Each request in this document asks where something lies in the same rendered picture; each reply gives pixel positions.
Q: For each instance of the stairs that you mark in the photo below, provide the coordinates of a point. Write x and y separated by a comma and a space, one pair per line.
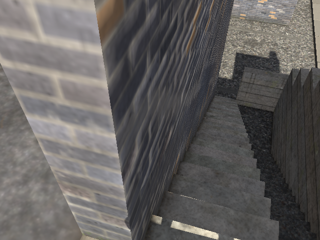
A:
216, 193

